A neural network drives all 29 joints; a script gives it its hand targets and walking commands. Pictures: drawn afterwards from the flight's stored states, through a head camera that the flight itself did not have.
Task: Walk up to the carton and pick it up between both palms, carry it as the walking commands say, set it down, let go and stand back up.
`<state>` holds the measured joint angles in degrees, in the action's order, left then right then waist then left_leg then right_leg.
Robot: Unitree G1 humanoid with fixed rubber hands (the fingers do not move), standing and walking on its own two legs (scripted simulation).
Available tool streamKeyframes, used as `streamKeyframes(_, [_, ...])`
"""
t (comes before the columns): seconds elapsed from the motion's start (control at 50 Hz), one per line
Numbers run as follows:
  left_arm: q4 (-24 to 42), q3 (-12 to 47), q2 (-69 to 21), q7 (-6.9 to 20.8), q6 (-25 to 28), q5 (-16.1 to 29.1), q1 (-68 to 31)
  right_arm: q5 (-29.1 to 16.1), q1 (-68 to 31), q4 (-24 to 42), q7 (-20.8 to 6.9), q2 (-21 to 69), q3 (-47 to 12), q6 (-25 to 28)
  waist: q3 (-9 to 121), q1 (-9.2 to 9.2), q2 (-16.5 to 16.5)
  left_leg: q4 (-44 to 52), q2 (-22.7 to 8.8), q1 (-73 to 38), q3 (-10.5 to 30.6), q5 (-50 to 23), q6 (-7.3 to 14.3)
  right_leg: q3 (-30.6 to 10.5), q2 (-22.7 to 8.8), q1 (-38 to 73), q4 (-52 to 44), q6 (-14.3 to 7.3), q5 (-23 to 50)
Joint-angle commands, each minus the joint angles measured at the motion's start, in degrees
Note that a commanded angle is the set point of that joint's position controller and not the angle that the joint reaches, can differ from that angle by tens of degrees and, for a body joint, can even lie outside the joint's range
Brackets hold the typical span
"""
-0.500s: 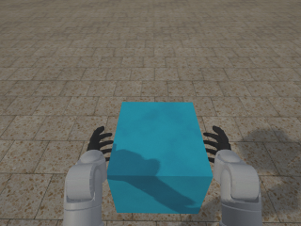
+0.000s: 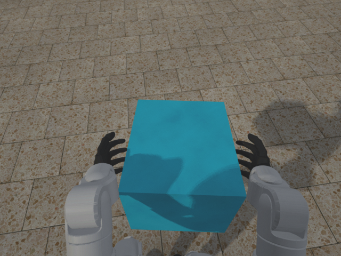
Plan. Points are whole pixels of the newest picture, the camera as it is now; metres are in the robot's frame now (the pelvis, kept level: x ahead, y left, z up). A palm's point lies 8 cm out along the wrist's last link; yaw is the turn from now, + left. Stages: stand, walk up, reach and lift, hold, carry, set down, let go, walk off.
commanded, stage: carry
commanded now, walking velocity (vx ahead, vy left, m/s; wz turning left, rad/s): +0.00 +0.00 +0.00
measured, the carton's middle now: (179, 163) +0.34 -0.02 -0.02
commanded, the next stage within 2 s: none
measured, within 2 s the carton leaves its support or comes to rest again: neither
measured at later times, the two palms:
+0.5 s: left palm (145, 207) +0.21 +0.05 +0.08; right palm (315, 204) +0.20 -0.25 +0.07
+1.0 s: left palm (183, 245) +0.14 -0.01 +0.13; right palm out of the picture +0.14 -0.31 +0.14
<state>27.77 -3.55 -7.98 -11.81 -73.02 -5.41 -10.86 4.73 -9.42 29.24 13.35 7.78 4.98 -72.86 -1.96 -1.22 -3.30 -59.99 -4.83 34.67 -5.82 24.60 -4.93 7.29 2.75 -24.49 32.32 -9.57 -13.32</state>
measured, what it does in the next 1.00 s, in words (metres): steps to the right: left foot, then right foot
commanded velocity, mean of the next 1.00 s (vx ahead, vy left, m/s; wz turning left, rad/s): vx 0.00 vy -0.12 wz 0.00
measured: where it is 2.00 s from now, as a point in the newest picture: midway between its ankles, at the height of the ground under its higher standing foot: outside the picture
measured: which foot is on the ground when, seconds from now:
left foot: up 0.00-0.22, down 0.24-0.42, up 0.44-0.70, down 0.72-1.00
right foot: down 0.00-0.20, up 0.22-0.38, down 0.40-0.74, up 0.76-1.00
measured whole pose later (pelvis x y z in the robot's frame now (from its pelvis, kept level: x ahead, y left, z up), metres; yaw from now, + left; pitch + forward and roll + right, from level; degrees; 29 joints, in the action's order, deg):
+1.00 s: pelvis -0.13 -0.16 +0.02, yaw -4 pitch +3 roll -4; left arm 29.3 -2.5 -7.7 -12.9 -72.5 -6.7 -9.2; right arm 5.9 -9.6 27.2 10.5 7.8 4.6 -70.4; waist 3.8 2.7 1.0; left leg -27.6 -9.1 18.2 -4.6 12.1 -2.3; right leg 2.0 -0.2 -30.5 50.4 2.2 -19.8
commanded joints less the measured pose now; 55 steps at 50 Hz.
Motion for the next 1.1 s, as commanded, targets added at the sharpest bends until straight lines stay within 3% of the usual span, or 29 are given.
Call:
streamKeyframes(0.0, [9.06,33.30,-54.94,13.91,3.34,21.30,-17.17,-24.70,-20.96,6.47,-14.65,57.94,-40.73,2.77,33.44,1.61,-1.69,-7.74,0.85,1.32,2.21,-1.86,-0.65,-17.07,-15.59,32.57,-8.06,10.55,38.89])
streamKeyframes(0.02, [7.66,34.18,-55.95,13.80,2.69,21.07,-18.27,-24.56,-21.29,6.14,-14.57,58.27,-40.58,2.83,33.22,1.31,1.42,-3.37,0.22,-3.92,1.03,-1.74,-0.16,-13.83,-15.20,30.32,-11.21,14.08,34.11])
streamKeyframes(0.08, [7.46,32.15,-52.87,13.88,3.19,20.09,-15.70,-24.53,-18.02,5.58,-14.93,56.04,-40.96,2.25,28.82,0.05,-13.31,20.19,5.04,-18.51,-10.97,5.12,-1.24,-5.68,-7.59,22.62,-11.78,36.57,61.51])
streamKeyframes(0.1, [6.16,32.82,-55.21,13.94,2.96,20.02,-16.31,-24.16,-21.20,8.73,-15.05,55.04,-40.72,2.32,27.15,-0.19,-13.76,30.53,7.11,-24.25,-13.50,2.77,-1.07,-4.86,-6.30,19.64,-8.98,35.97,69.12])
streamKeyframes(0.12, [9.32,34.19,-54.34,13.67,3.17,21.09,-17.36,-24.17,-20.81,8.36,-15.31,54.63,-39.81,2.19,29.99,-1.13,-3.10,44.47,1.68,-28.42,-10.43,-3.78,3.03,-1.79,-2.12,18.76,11.92,38.76,63.47])
streamKeyframes(0.14, [6.71,33.44,-54.73,13.78,3.35,21.38,-19.18,-25.18,-24.90,7.75,-15.22,57.26,-39.27,2.93,32.34,0.48,19.39,40.44,-10.19,-28.21,5.56,-26.40,4.33,-10.80,-4.74,17.76,33.89,24.60,9.44])
streamKeyframes(0.16, [9.24,33.15,-51.65,13.93,3.95,22.15,-20.22,-23.74,-21.33,5.61,-14.97,56.60,-38.86,2.86,27.94,0.46,18.62,34.23,-14.79,-34.76,13.66,-40.64,9.09,-15.25,-5.16,1.07,35.14,18.89,-17.34])
streamKeyframes(0.18, [8.79,34.80,-52.16,13.74,3.57,22.87,-22.30,-22.04,-17.52,2.09,-14.70,56.92,-37.17,2.89,23.31,-0.30,18.47,30.43,-18.02,-43.37,19.29,-55.12,12.58,-16.99,-4.80,-15.97,38.25,14.21,-25.59])
streamKeyframes(0.2, [4.40,36.05,-54.14,14.23,2.90,23.35,-24.33,-21.72,-20.02,1.91,-14.96,57.19,-36.90,2.89,20.89,0.48,12.45,31.08,-19.84,-45.66,19.11,-61.78,13.09,-14.45,-3.89,-21.53,36.51,11.48,-23.36])
streamKeyframes(0.24, [0.34,33.47,-53.81,13.04,3.31,19.60,-17.84,-23.44,-25.41,5.44,-16.68,51.72,-38.93,2.01,17.53,2.36,4.50,34.19,-18.76,-40.30,5.59,-43.20,10.64,-9.52,-4.35,-17.73,26.93,10.36,-12.33])
streamKeyframes(0.28, [1.96,32.96,-49.42,12.41,1.99,16.97,-15.88,-21.12,-18.02,-1.06,-16.87,49.53,-37.36,0.12,14.81,2.27,12.76,28.61,-12.44,-38.09,-3.01,-41.77,7.43,-1.85,-1.60,-9.32,11.55,10.13,-8.90])
streamKeyframes(0.3, [1.80,34.53,-50.24,13.55,1.70,17.12,-17.13,-20.80,-20.77,0.03,-16.61,50.59,-38.70,0.95,13.48,2.03,17.53,24.48,-11.80,-33.75,0.56,-44.99,7.86,-0.01,-1.93,-6.45,4.98,10.33,-2.24])
streamKeyframes(0.34, [5.51,37.51,-53.23,14.58,2.25,21.53,-28.27,-18.79,-18.46,-1.09,-15.60,51.47,-36.34,1.81,14.15,2.79,7.67,10.51,-4.68,-10.61,1.16,-25.56,5.09,-12.11,-7.89,14.45,-2.05,7.75,19.27])
streamKeyframes(0.36, [3.86,37.97,-52.21,14.89,2.19,22.23,-29.24,-17.17,-18.06,-1.16,-15.35,50.69,-34.92,2.33,14.81,1.29,-9.64,3.30,3.44,-2.29,-0.81,4.36,1.07,-31.76,-21.57,18.71,-3.96,3.64,45.96])
streamKeyframes(0.38, [4.44,39.10,-55.42,15.90,2.04,25.41,-31.67,-16.05,-19.21,0.23,-14.66,50.31,-33.67,2.04,18.10,1.09,-14.68,-0.17,-0.72,-10.65,3.12,13.28,1.42,-26.55,-21.87,11.32,-6.61,0.57,40.29])
streamKeyframes(0.44, [6.50,38.63,-55.42,16.00,2.42,26.24,-26.68,-18.05,-22.97,2.43,-14.27,50.98,-33.50,2.73,14.09,1.69,-7.23,0.78,1.97,-10.42,1.63,9.78,1.88,-24.13,-17.38,4.27,-12.34,2.05,16.58])
streamKeyframes(0.46, [6.60,38.08,-57.45,15.63,3.10,25.75,-26.33,-20.67,-25.50,2.02,-15.24,55.71,-36.20,2.63,14.92,1.87,-10.97,-1.98,1.52,-11.79,1.90,9.27,1.97,-24.32,-17.31,2.13,-13.13,0.86,13.00])
streamKeyframes(0.54, [10.11,37.72,-59.46,15.33,4.59,24.05,-24.36,-22.95,-27.00,7.96,-15.58,58.05,-38.87,4.36,26.35,1.54,-5.97,8.94,1.67,-10.04,1.69,2.14,3.42,-15.60,-16.65,15.27,-8.35,0.93,18.56])
streamKeyframes(0.56, [11.93,38.33,-59.28,14.96,4.74,24.46,-26.50,-23.24,-25.59,6.09,-15.66,59.65,-38.20,4.52,31.31,1.60,-0.04,11.87,2.44,-16.42,1.90,1.00,4.28,-13.77,-14.88,14.50,-8.59,2.80,12.02])
streamKeyframes(0.62, [11.77,37.92,-56.60,13.82,4.24,22.40,-22.14,-23.48,-17.94,4.65,-16.29,56.95,-37.71,3.67,30.37,0.61,-2.83,29.23,3.04,-24.31,-1.84,-3.17,4.95,-12.94,-14.20,11.97,-9.80,5.82,5.67])
streamKeyframes(0.64, [7.46,36.99,-58.65,13.34,3.95,20.57,-18.36,-25.16,-22.95,7.40,-16.82,56.80,-38.99,4.01,30.43,0.65,3.01,37.55,1.64,-31.85,-0.62,-4.91,5.76,-11.28,-11.25,6.02,-9.50,7.70,-0.68])
streamKeyframes(0.68, [6.42,36.01,-57.05,12.95,3.82,18.74,-17.32,-25.11,-23.99,7.07,-17.73,54.34,-38.75,3.79,25.57,1.23,23.72,46.11,-25.61,-31.07,33.45,-10.66,14.15,-4.28,-2.20,-10.77,15.04,10.41,-12.97])
streamKeyframes(0.7, [7.62,36.44,-56.90,13.07,3.94,18.84,-21.27,-25.24,-25.19,5.66,-17.81,55.76,-39.10,3.71,19.93,1.38,16.20,42.70,-27.36,-28.99,31.78,-26.56,17.00,-9.64,-1.96,-15.11,23.97,10.15,-16.25])
streamKeyframes(0.72, [6.88,38.16,-57.43,13.22,3.27,19.46,-20.11,-23.58,-21.34,4.65,-17.76,54.88,-37.79,3.51,19.30,0.60,16.97,40.29,-24.72,-27.77,24.53,-32.26,17.93,-11.64,-4.10,-15.62,30.61,9.45,-15.55])
streamKeyframes(0.8, [2.56,37.64,-58.62,12.70,3.19,20.18,-20.69,-23.39,-24.58,4.54,-18.03,54.20,-37.09,2.99,16.64,1.12,5.89,34.95,-14.75,-35.91,9.88,-49.99,9.01,-5.28,-2.55,-17.45,23.29,10.80,-8.14])
streamKeyframes(0.84, [7.26,39.99,-57.02,12.13,3.46,21.08,-22.71,-22.12,-20.65,4.64,-18.07,53.00,-35.87,3.04,19.07,1.01,12.82,33.89,-12.70,-37.86,7.37,-55.69,7.56,-2.81,-0.72,-15.13,20.42,11.70,-5.33])
streamKeyframes(1.0, [3.99,40.05,-55.10,12.49,-0.25,22.00,-19.82,-17.87,-15.59,1.85,-15.57,49.28,-31.27,1.03,21.90,1.12,24.52,35.03,-15.39,-27.02,5.65,-23.46,8.56,-3.39,-4.27,-1.85,3.63,11.60,-5.09])
streamKeyframes(1.06, [4.10,39.23,-56.72,13.68,-1.01,23.42,-24.34,-17.78,-19.62,2.32,-14.93,51.97,-32.48,0.31,19.08,1.96,3.36,20.31,-6.49,-12.48,-0.97,-4.37,3.40,-11.61,-9.22,12.81,-15.55,9.49,0.48])
streamKeyframes(1.08, [3.65,38.30,-55.26,14.12,-0.98,23.00,-23.68,-16.98,-20.25,2.61,-14.54,50.59,-32.76,0.24,18.40,1.99,-13.07,8.21,-1.30,-2.46,-3.94,10.60,0.91,-22.51,-19.58,16.49,-16.24,7.11,13.83])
